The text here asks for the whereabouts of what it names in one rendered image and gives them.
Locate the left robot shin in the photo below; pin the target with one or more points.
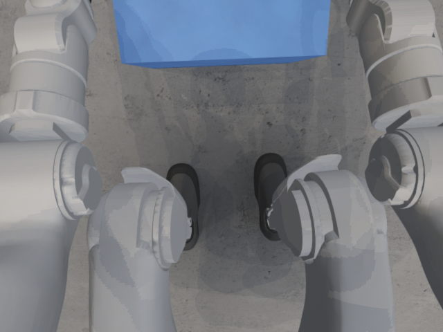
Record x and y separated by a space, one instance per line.
137 175

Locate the robot left upper arm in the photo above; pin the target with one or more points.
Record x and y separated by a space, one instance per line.
46 186

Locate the carton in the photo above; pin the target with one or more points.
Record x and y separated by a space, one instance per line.
194 33

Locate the robot shin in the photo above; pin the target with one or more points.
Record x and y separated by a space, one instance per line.
318 164
137 175

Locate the right robot forearm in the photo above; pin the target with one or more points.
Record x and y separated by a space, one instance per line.
403 61

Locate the right robot shin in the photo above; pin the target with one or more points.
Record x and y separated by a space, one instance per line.
318 164

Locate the robot right upper arm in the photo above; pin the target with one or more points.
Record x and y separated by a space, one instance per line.
405 170

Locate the left robot forearm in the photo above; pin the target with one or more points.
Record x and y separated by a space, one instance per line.
48 72

